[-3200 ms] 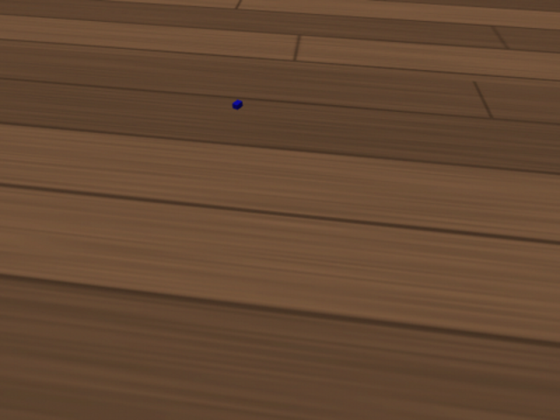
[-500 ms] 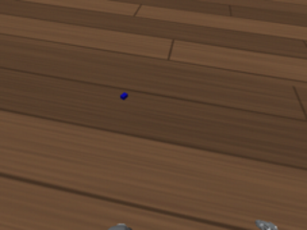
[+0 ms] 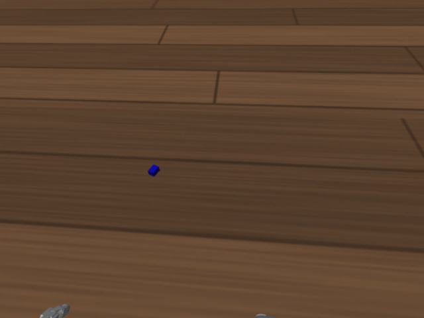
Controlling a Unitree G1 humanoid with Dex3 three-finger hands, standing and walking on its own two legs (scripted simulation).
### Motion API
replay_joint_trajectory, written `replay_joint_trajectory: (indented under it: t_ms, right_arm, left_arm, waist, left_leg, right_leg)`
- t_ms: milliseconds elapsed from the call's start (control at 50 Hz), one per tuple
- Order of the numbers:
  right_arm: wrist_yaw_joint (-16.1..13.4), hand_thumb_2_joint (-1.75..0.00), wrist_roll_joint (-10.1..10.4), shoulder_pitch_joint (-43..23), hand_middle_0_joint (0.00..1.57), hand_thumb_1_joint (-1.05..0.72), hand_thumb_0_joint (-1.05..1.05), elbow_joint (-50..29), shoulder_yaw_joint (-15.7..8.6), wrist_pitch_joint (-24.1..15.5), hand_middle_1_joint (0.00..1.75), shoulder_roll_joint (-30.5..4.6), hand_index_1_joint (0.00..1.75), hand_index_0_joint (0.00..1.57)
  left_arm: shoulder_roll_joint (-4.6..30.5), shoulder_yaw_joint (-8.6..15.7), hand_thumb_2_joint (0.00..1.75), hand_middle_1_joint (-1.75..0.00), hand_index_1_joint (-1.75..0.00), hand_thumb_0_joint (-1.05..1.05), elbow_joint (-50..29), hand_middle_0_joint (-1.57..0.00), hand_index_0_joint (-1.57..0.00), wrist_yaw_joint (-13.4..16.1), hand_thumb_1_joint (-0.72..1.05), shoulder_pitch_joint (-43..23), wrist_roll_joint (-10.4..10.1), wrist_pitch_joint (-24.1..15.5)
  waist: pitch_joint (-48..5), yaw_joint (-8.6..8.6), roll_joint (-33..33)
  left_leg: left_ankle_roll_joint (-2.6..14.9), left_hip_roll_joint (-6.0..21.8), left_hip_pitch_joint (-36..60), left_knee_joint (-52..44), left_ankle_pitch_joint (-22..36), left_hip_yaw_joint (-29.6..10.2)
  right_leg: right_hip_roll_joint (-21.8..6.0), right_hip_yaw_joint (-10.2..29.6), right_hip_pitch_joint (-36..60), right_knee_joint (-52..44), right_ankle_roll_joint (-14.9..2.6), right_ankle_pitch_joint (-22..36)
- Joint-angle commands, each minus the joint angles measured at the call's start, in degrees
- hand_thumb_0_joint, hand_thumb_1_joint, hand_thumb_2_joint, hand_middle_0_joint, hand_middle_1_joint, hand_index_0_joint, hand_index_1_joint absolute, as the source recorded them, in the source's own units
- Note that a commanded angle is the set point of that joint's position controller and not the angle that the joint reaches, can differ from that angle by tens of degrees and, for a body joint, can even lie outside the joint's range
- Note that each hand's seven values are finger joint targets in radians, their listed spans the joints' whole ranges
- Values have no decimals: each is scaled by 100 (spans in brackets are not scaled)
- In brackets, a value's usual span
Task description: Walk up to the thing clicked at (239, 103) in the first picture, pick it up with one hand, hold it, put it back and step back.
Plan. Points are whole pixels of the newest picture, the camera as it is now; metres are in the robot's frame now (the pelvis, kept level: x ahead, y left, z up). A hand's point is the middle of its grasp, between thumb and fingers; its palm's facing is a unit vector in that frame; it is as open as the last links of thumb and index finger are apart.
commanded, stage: walk up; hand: left
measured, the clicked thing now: (153, 170) +1.05 +0.35 -0.74
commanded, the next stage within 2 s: none
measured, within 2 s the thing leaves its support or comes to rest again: neither
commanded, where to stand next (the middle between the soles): +0.63 +0.08 m, yaw +0 degrees
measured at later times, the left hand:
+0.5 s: hand (58, 300) +0.21 +0.34 -0.14, palm faces -0.04 -0.94 -0.34, open 7.4 cm
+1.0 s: hand (97, 199) +0.44 +0.30 -0.10, palm faces -0.04 -0.92 -0.39, open 7.4 cm
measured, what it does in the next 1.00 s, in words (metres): walks ahead: left foot, then right foot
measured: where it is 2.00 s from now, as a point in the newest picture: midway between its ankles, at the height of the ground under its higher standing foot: (200, 243)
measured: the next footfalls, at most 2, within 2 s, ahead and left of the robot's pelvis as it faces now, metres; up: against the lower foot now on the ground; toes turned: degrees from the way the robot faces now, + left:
left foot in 0.34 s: +0.27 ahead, +0.17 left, +0.00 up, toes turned +6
right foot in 0.80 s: +0.43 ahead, -0.08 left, +0.00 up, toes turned -6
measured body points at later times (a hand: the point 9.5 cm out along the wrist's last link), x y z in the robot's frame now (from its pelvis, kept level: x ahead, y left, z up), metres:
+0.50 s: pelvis +0.18 +0.06 +0.01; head +0.19 +0.09 +0.46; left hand +0.22 +0.39 -0.12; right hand +0.25 -0.27 -0.07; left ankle +0.23 +0.16 -0.72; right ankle +0.16 -0.09 -0.65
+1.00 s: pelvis +0.34 +0.04 +0.02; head +0.36 +0.02 +0.46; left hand +0.44 +0.35 -0.08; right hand +0.39 -0.28 -0.11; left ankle +0.35 +0.18 -0.66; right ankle +0.39 -0.08 -0.72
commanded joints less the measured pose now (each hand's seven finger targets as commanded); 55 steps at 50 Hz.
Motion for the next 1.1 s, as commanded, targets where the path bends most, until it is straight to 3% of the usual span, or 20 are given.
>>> replay_joint_trajectory:
  t_ms: [0, 60, 200, 260, 300, 320, 340, 360, 380, 420, 480, 580, 720, 760, 780, 800, 820, 860, 940, 1080]
  right_arm:
    - [-51, -90, 88, -164, 20, -90, 0, -540, -276, -230, 30, -1178, 30, 20]
    - [88, -90, 6, 127, 20, -90, 0, -303, -326, -136, 30, -1096, 30, 20]
    - [241, -90, -92, -630, 20, -90, 0, -490, -379, -159, 30, -962, 30, 20]
    - [233, -90, -79, -516, 20, -90, 0, -412, -414, -230, 30, -971, 30, 20]
    - [171, -90, -112, 66, 20, -90, 0, -229, -494, -260, 30, -1116, 30, 20]
    - [100, -90, -107, 665, 20, -90, 0, -42, -581, -308, 30, -1346, 30, 20]
    - [6, -90, -160, 1075, 20, -90, 0, -56, -709, -372, 30, -1886, 30, 20]
    - [-8, -90, -49, 818, 20, -90, 0, -265, -706, -388, 30, -2094, 30, 20]
    - [-21, -90, 54, 517, 20, -90, 0, -311, -665, -365, 30, -1957, 30, 20]
    - [-82, -90, 34, -16, 20, -90, 0, -469, -487, -395, 30, -1493, 30, 20]
    - [-101, -90, 23, -76, 20, -90, 0, -478, -421, -433, 30, -1341, 30, 20]
    - [-91, -90, 4, 12, 20, -90, 0, -561, -459, -420, 30, -1414, 30, 20]
    - [-65, -90, 18, -86, 20, -90, 0, -693, -451, -310, 30, -1430, 30, 20]
    - [-82, -90, 32, -43, 20, -90, 0, -740, -360, -269, 30, -1216, 30, 20]
    - [-78, -90, 45, 121, 20, -90, 0, -758, -252, -274, 30, -931, 30, 20]
    - [-68, -90, 38, 341, 20, -90, 0, -891, -102, -287, 30, -570, 30, 20]
    - [-115, -90, 35, 166, 20, -90, 0, -777, -233, -227, 30, -1057, 30, 20]
    - [-146, -90, 53, -39, 20, -90, 0, -588, -266, -169, 30, -1191, 30, 20]
    - [-3, -90, 0, 299, 20, -90, 0, -337, -297, -99, 30, -1067, 30, 20]
    - [146, -90, -76, -248, 20, -90, 0, -432, -364, -179, 30, -957, 30, 20]
  left_arm:
    - [1734, 442, 90, -30, -30, 0, -276, -20, -20, 213, 90, 650, -110, -47]
    - [1542, 369, 90, -30, -30, 0, -359, -20, -20, 185, 90, 353, -58, -69]
    - [1718, 451, 90, -30, -30, 0, -430, -20, -20, 118, 90, 502, -9, -80]
    - [1762, 416, 90, -30, -30, 0, -424, -20, -20, 101, 90, 361, -9, -33]
    - [1634, 338, 90, -30, -30, 0, -448, -20, -20, 112, 90, 170, 41, 7]
    - [1356, 236, 90, -30, -30, 0, -455, -20, -20, 117, 90, 313, 92, 27]
    - [808, 87, 90, -30, -30, 0, -490, -20, -20, 105, 90, 607, -14, 30]
    - [1169, 161, 90, -30, -30, 0, -378, -20, -20, 193, 90, 618, -36, 86]
    - [1525, 193, 90, -30, -30, 0, -294, -20, -20, 252, 90, 457, -24, 100]
    - [1463, 186, 90, -30, -30, 0, -13, -20, -20, 210, 90, 861, -103, 114]
    - [1365, 210, 90, -30, -30, 0, 127, -20, -20, 136, 90, 957, -77, 184]
    - [1153, 187, 90, -30, -30, 0, -139, -20, -20, 4, 90, 303, 0, 225]
    - [1000, 228, 90, -30, -30, 0, -176, -20, -20, -17, 90, 44, -1, 139]
    - [1126, 308, 90, -30, -30, 0, -9, -20, -20, 64, 90, 538, 18, 61]
    - [1357, 412, 90, -30, -30, 0, 77, -20, -20, 134, 90, 1063, 27, 2]
    - [1855, 550, 90, -30, -30, 0, 21, -20, -20, 207, 90, 1467, 37, -60]
    - [2096, 558, 90, -30, -30, 0, 0, -20, -20, 209, 90, 1380, -39, -28]
    - [1769, 468, 90, -30, -30, 0, -165, -20, -20, 243, 90, 981, -159, -2]
    - [1499, 359, 90, -30, -30, 0, -383, -20, -20, 234, 90, 471, -72, -14]
    - [1658, 418, 90, -30, -30, 0, -578, -20, -20, 124, 90, 370, 20, 27]
  waist:
    - [-302, 399, -1004]
    - [-160, 148, -1212]
    - [-57, 359, -1068]
    - [-164, 187, -872]
    - [-288, -225, -589]
    - [-585, -521, 195]
    - [-717, -601, 1857]
    - [-439, -486, 1326]
    - [-144, -322, 521]
    - [-197, 15, 225]
    - [-239, 65, 607]
    - [-3, -78, 450]
    - [-214, -4, 346]
    - [-485, 290, -161]
    - [-894, 538, -921]
    - [-1271, 626, -2001]
    - [-984, 689, -1712]
    - [-402, 526, -854]
    - [-216, 184, -1201]
    - [-116, 238, -1211]
  left_leg:
    - [69, 261, -2314, 1030, 523, -628]
    - [-53, 338, -1679, 155, 990, -384]
    - [-191, 403, -1339, -1787, 1626, -29]
    - [-135, 272, -507, -2184, 1707, 123]
    - [-49, 98, 529, -2208, 1397, 273]
    - [101, 135, 1473, -2553, 741, -107]
    - [519, 1461, 1987, -3811, -716, -2431]
    - [953, 2284, 1518, -4567, -1116, -4162]
    - [1071, 2265, 951, -4434, -736, -3762]
    - [650, 1602, 851, -4158, 724, -2164]
    - [762, 1368, 560, -4196, 1848, -1191]
    - [1169, 1416, 672, -4302, 1813, -776]
    - [886, 1207, 310, -3518, 2452, -416]
    - [671, 991, -87, -2484, 2742, -206]
    - [487, 596, -415, -1195, 2512, 92]
    - [213, 38, -1417, 240, 621, 313]
    - [119, -278, -2395, 795, -362, 5]
    - [71, 129, -2422, 1074, 103, -620]
    - [-56, 282, -1636, 114, 798, -315]
    - [-205, 290, -921, -1776, 1363, 33]
  right_leg:
    - [-1644, 2497, 1802, -2236, -1254, -478]
    - [-1134, 1349, 906, -2430, -1068, -583]
    - [-1207, 1077, 704, -2491, -1056, -1645]
    - [-1177, 930, 365, -2131, -971, -1802]
    - [-979, 683, -255, -1355, -787, -1856]
    - [-706, 456, -700, 49, -611, -1179]
    - [119, -173, -1704, 2182, -175, -1284]
    - [436, 471, -2184, 2863, -150, -1812]
    - [92, 923, -2068, 3091, -177, -1502]
    - [-164, 1164, -1592, 2683, -105, -755]
    - [-229, 901, -1127, 2269, 57, -450]
    - [-383, 543, -1193, 1035, 152, -158]
    - [34, 20, 312, -425, -16, 303]
    - [213, 32, 1497, -831, -106, 301]
    - [-122, 578, 2332, -1291, -278, -59]
    - [-1575, 2613, 3080, -1595, -664, -423]
    - [-2184, 4093, 3156, -2080, -1397, -762]
    - [-1912, 3076, 2299, -2060, -1410, -141]
    - [-1117, 1443, 1123, -2164, -1075, 21]
    - [-1130, 1170, 363, -2201, -1098, -1610]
